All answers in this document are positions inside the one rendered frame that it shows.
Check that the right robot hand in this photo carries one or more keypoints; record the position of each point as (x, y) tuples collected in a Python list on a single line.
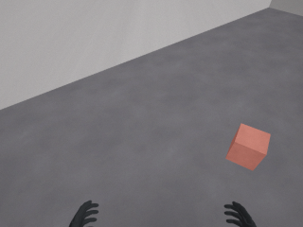
[(245, 219)]

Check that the left robot hand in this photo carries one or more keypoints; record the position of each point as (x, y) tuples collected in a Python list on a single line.
[(79, 220)]

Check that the carton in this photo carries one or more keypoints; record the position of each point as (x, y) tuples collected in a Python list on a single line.
[(248, 147)]

